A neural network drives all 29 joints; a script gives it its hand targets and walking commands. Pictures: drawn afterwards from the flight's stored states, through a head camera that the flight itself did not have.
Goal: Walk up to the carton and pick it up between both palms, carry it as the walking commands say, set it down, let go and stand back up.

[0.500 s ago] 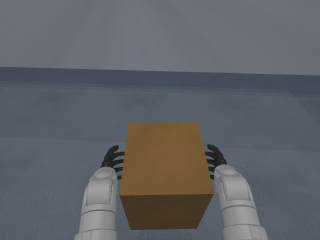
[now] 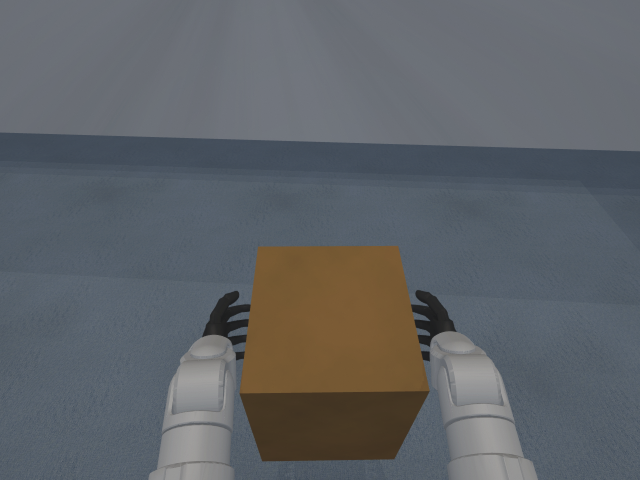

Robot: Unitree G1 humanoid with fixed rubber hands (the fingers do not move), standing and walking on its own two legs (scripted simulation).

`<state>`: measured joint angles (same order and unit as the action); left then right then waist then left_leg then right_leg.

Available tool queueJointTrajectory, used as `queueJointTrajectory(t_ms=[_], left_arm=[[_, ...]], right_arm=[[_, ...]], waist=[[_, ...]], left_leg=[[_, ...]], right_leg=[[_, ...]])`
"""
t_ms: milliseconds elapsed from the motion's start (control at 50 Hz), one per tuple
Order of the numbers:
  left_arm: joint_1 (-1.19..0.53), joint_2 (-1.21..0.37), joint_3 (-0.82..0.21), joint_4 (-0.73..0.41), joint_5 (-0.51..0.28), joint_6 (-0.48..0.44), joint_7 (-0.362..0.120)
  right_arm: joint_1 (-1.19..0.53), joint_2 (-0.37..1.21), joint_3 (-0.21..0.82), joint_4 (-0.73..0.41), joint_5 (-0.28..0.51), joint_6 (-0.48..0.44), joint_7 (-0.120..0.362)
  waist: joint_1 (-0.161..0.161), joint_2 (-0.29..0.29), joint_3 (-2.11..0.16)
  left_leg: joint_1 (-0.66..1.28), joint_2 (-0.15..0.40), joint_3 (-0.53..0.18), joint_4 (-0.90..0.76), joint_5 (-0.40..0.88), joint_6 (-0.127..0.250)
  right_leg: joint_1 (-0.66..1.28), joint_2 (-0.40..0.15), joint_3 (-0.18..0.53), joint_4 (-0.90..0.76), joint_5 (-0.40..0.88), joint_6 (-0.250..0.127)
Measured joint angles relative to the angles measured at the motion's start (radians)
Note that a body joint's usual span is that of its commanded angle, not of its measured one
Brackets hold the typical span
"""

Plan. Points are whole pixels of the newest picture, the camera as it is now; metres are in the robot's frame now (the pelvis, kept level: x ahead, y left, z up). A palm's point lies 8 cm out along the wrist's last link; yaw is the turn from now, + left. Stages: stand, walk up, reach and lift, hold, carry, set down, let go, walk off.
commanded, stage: carry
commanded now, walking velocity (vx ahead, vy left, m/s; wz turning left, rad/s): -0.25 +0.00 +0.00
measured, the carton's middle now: (328, 356) +0.32 +0.00 -0.02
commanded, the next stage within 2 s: none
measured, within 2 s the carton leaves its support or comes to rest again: neither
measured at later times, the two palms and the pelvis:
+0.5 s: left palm (181, 437) +0.17 +0.15 +0.08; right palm (466, 421) +0.18 -0.13 +0.08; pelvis -0.08 -0.01 -0.02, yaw +1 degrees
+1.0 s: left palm out of the picture -0.01 +0.15 +0.08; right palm out of the picture +0.02 -0.13 +0.08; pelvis -0.24 -0.02 -0.02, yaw +4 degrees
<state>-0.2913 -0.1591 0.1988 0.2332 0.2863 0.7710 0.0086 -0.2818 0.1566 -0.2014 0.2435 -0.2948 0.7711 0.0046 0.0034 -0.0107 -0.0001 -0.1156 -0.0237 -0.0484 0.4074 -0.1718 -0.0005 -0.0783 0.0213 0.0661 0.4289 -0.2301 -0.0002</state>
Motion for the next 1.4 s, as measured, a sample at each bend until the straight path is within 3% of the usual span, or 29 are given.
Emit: queueJointTrajectory(t_ms=[100, 180, 260, 340, 380, 420, 480, 540, 580, 600, 640, 660, 720, 760, 820, 900, 980, 1000, 1060, 1100, 1140, 1180, 1240, 1320, 1360, 1400], left_arm=[[0.006, 0.001, -0.019, -0.065, -0.038, 0.022, 0.015], [0.031, 0.007, -0.053, -0.212, -0.098, 0.063, 0.040], [0.075, 0.016, -0.097, -0.381, -0.144, 0.143, 0.068], [0.132, 0.025, -0.118, -0.540, -0.184, 0.247, 0.097], [0.164, 0.028, -0.123, -0.606, -0.204, 0.295, 0.110], [0.193, 0.031, -0.131, -0.654, -0.225, 0.337, 0.123], [0.221, 0.032, -0.144, -0.698, -0.249, 0.382, 0.138], [0.231, 0.032, -0.146, -0.722, -0.265, 0.407, 0.144], [0.228, 0.031, -0.144, -0.724, -0.271, 0.417, 0.145], [0.232, 0.031, -0.149, -0.708, -0.270, 0.418, 0.145], [0.253, 0.032, -0.162, -0.686, -0.267, 0.427, 0.145], [0.266, 0.031, -0.165, -0.687, -0.265, 0.429, 0.144], [0.289, 0.030, -0.162, -0.713, -0.259, 0.423, 0.142], [0.287, 0.030, -0.157, -0.725, -0.256, 0.419, 0.139], [0.279, 0.031, -0.150, -0.733, -0.253, 0.419, 0.136], [0.267, 0.031, -0.148, -0.735, -0.249, 0.427, 0.135], [0.264, 0.031, -0.151, -0.735, -0.248, 0.428, 0.137], [0.266, 0.032, -0.146, -0.730, -0.250, 0.426, 0.138], [0.297, 0.030, -0.146, -0.732, -0.252, 0.427, 0.141], [0.302, 0.030, -0.156, -0.739, -0.253, 0.424, 0.143], [0.298, 0.031, -0.167, -0.744, -0.255, 0.419, 0.144], [0.291, 0.031, -0.174, -0.753, -0.256, 0.416, 0.145], [0.282, 0.031, -0.173, -0.766, -0.258, 0.416, 0.146], [0.267, 0.031, -0.167, -0.760, -0.261, 0.417, 0.143], [0.272, 0.031, -0.176, -0.727, -0.258, 0.411, 0.141], [0.288, 0.030, -0.181, -0.724, -0.255, 0.411, 0.139]], right_arm=[[0.022, -0.006, 0.020, -0.087, 0.037, 0.028, -0.018], [0.043, -0.010, 0.047, -0.242, 0.095, 0.081, -0.046], [0.085, -0.018, 0.079, -0.409, 0.156, 0.161, -0.076], [0.126, -0.023, 0.121, -0.536, 0.199, 0.251, -0.105], [0.150, -0.025, 0.144, -0.589, 0.213, 0.296, -0.119], [0.184, -0.027, 0.161, -0.639, 0.223, 0.335, -0.131], [0.228, -0.029, 0.174, -0.699, 0.232, 0.381, -0.146], [0.246, -0.029, 0.181, -0.739, 0.236, 0.413, -0.160], [0.248, -0.029, 0.182, -0.749, 0.237, 0.426, -0.166], [0.256, -0.030, 0.178, -0.744, 0.238, 0.431, -0.168], [0.283, -0.028, 0.173, -0.736, 0.242, 0.447, -0.171], [0.288, -0.028, 0.174, -0.735, 0.245, 0.453, -0.172], [0.280, -0.029, 0.183, -0.736, 0.253, 0.455, -0.176], [0.265, -0.030, 0.187, -0.737, 0.256, 0.453, -0.178], [0.244, -0.030, 0.188, -0.737, 0.256, 0.457, -0.182], [0.233, -0.030, 0.185, -0.736, 0.257, 0.461, -0.183], [0.235, -0.029, 0.182, -0.734, 0.256, 0.455, -0.179], [0.240, -0.029, 0.187, -0.723, 0.254, 0.446, -0.177], [0.268, -0.029, 0.200, -0.709, 0.250, 0.434, -0.170], [0.289, -0.027, 0.200, -0.724, 0.248, 0.425, -0.165], [0.303, -0.026, 0.195, -0.745, 0.247, 0.416, -0.162], [0.307, -0.026, 0.191, -0.765, 0.246, 0.413, -0.160], [0.300, -0.027, 0.191, -0.781, 0.244, 0.414, -0.159], [0.284, -0.028, 0.191, -0.784, 0.238, 0.422, -0.161], [0.293, -0.028, 0.180, -0.772, 0.236, 0.431, -0.161], [0.303, -0.027, 0.180, -0.772, 0.240, 0.438, -0.163]], waist=[[0.002, 0.004, -0.078], [0.003, 0.019, -0.082], [-0.004, 0.018, -0.077], [-0.009, -0.011, -0.078], [0.000, 0.004, -0.074], [0.013, 0.021, -0.076], [0.026, 0.044, -0.088], [0.026, 0.062, -0.108], [0.026, 0.069, -0.119], [0.024, 0.075, -0.123], [0.011, 0.051, -0.129], [0.005, 0.039, -0.126], [-0.010, 0.021, -0.119], [-0.016, 0.017, -0.122], [-0.016, 0.012, -0.130], [-0.001, -0.001, -0.133], [0.010, -0.006, -0.125], [0.011, -0.027, -0.116], [0.016, -0.022, -0.097], [0.019, -0.005, -0.087], [0.023, 0.008, -0.086], [0.023, 0.022, -0.090], [0.017, 0.042, -0.100], [0.014, 0.060, -0.107], [0.008, 0.067, -0.098], [-0.005, 0.047, -0.080]], left_leg=[[-0.165, -0.004, -0.015, 0.103, -0.032, -0.007], [-0.278, -0.001, -0.022, 0.191, -0.048, -0.009], [-0.367, 0.009, 0.026, 0.279, -0.045, 0.010], [-0.389, -0.002, 0.067, 0.259, -0.044, 0.031], [-0.400, 0.011, 0.068, 0.248, -0.024, 0.037], [-0.401, 0.027, 0.066, 0.215, 0.007, 0.032], [-0.400, 0.048, 0.058, 0.148, 0.066, 0.022], [-0.413, 0.062, 0.055, 0.094, 0.124, 0.010], [-0.437, 0.070, 0.059, 0.099, 0.141, 0.000], [-0.456, 0.073, 0.056, 0.136, 0.067, -0.005], [-0.507, 0.045, 0.056, 0.342, -0.147, -0.014], [-0.526, 0.030, 0.056, 0.460, -0.190, -0.016], [-0.533, 0.014, 0.065, 0.714, -0.190, -0.026], [-0.500, 0.018, 0.076, 0.774, -0.197, -0.038], [-0.414, 0.032, 0.102, 0.703, -0.238, -0.045], [-0.282, 0.033, 0.129, 0.472, -0.295, -0.031], [-0.136, 0.038, 0.150, 0.136, -0.185, -0.012], [-0.145, 0.025, 0.153, 0.129, -0.166, -0.003], [-0.183, 0.034, 0.144, 0.169, -0.155, 0.022], [-0.199, 0.050, 0.133, 0.167, -0.133, 0.027], [-0.221, 0.063, 0.124, 0.161, -0.105, 0.026], [-0.247, 0.076, 0.119, 0.156, -0.079, 0.023], [-0.291, 0.092, 0.121, 0.149, -0.039, 0.017], [-0.364, 0.109, 0.136, 0.181, -0.001, 0.000], [-0.412, 0.099, 0.115, 0.290, -0.161, -0.010], [-0.463, 0.057, 0.090, 0.508, -0.267, -0.015]], right_leg=[[-0.161, 0.003, -0.017, 0.105, -0.038, -0.003], [-0.262, 0.009, -0.031, 0.176, -0.054, -0.009], [-0.333, 0.001, -0.048, 0.240, -0.068, -0.011], [-0.404, -0.023, -0.045, 0.338, -0.122, 0.004], [-0.454, -0.012, -0.065, 0.492, -0.229, 0.010], [-0.469, -0.003, -0.094, 0.595, -0.255, 0.008], [-0.409, 0.004, -0.133, 0.541, -0.254, 0.005], [-0.295, 0.005, -0.160, 0.322, -0.237, -0.002], [-0.227, 0.002, -0.172, 0.153, -0.157, -0.012], [-0.237, 0.007, -0.174, 0.153, -0.121, -0.028], [-0.248, -0.013, -0.170, 0.158, -0.095, -0.052], [-0.246, -0.025, -0.164, 0.150, -0.083, -0.058], [-0.250, -0.048, -0.148, 0.128, -0.047, -0.060], [-0.266, -0.057, -0.145, 0.127, -0.029, -0.061], [-0.299, -0.068, -0.152, 0.126, -0.001, -0.063], [-0.349, -0.079, -0.169, 0.115, 0.047, -0.061], [-0.413, -0.083, -0.196, 0.134, 0.089, -0.048], [-0.430, -0.096, -0.190, 0.151, 0.089, -0.039], [-0.486, -0.074, -0.162, 0.369, -0.158, -0.006], [-0.516, -0.048, -0.143, 0.569, -0.205, 0.007], [-0.510, -0.031, -0.135, 0.666, -0.207, 0.016], [-0.465, -0.023, -0.143, 0.638, -0.222, 0.020], [-0.357, -0.019, -0.163, 0.451, -0.240, 0.015], [-0.209, -0.025, -0.188, 0.113, -0.086, -0.001], [-0.242, -0.022, -0.185, 0.134, -0.066, -0.031], [-0.257, -0.044, -0.175, 0.140, -0.052, -0.047]])
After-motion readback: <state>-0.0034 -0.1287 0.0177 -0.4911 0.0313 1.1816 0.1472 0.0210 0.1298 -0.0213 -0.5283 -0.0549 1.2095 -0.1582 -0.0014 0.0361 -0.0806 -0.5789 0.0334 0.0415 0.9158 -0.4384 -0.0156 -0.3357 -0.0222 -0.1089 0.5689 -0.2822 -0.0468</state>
